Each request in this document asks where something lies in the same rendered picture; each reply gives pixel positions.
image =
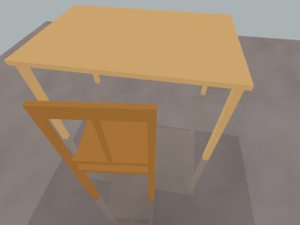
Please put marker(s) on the table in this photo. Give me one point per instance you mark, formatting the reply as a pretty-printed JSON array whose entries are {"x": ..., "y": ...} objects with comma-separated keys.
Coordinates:
[{"x": 147, "y": 44}]

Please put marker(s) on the chair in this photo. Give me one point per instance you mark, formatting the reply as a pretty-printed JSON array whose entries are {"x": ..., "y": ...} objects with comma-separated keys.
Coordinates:
[{"x": 117, "y": 138}]

